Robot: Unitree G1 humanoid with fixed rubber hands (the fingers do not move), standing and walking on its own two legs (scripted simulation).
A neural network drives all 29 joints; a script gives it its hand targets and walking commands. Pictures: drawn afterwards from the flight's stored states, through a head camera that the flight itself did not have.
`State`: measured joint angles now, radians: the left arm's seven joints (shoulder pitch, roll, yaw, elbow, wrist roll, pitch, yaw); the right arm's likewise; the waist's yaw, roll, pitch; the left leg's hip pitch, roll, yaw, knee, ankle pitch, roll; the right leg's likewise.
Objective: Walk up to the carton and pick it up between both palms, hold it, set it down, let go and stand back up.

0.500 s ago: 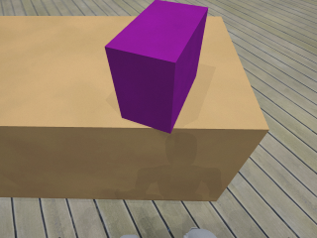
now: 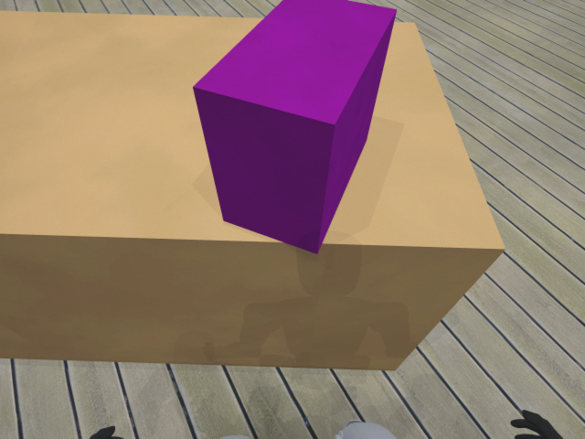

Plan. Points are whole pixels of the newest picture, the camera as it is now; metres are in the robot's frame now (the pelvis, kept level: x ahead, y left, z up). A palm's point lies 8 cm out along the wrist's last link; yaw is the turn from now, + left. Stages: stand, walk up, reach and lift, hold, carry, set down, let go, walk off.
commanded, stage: walk up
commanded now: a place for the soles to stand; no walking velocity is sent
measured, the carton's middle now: (305, 121) +0.55 +0.01 +0.11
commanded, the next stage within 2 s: none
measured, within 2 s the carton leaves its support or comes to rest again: neither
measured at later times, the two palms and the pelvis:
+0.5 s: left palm out of the picture +0.09 +0.32 -0.10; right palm out of the picture +0.13 -0.30 -0.07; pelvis +0.01 +0.01 +0.00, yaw +3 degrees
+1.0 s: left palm (86, 404) +0.18 +0.31 -0.08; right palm (528, 399) +0.19 -0.31 -0.09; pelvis +0.09 +0.00 +0.00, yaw +3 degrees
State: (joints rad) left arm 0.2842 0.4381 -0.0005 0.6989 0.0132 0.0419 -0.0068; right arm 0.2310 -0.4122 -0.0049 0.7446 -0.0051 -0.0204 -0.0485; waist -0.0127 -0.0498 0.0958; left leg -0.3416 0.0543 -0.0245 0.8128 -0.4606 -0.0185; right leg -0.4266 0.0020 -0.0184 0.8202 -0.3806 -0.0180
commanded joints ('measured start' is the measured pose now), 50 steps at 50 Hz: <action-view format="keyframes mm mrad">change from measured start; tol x32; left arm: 1 2 248 119 -40 8 -38 -5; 50 -67 235 89 -54 -5 -66 23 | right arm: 1 -42 -235 -74 -81 16 -13 -16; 50 84 -215 -94 -60 6 2 1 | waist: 1 39 -8 -183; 24 6 -62 -75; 27 -100 354 -67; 50 -2 -102 -82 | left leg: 1 -53 20 -11 21 306 52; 4 -59 -50 18 14 -127 45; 9 104 283 -401 -367 336 229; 18 -463 -7 -98 320 -120 65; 25 199 -26 24 -224 137 77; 29 178 369 -832 -629 -289 255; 40 5 181 -183 -265 538 194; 45 -120 -39 -95 187 -218 34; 50 -32 -3 -42 -59 -32 39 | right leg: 1 293 -199 285 -282 466 -105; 13 163 -21 87 -192 -175 -49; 16 439 -390 792 -612 -437 -210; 24 158 -298 315 -342 -135 -196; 27 -333 28 -38 260 -201 -7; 30 -378 -3 152 359 -226 1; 41 257 -14 -7 -294 164 4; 43 407 -278 463 -417 473 -48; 50 248 -283 413 -340 505 -167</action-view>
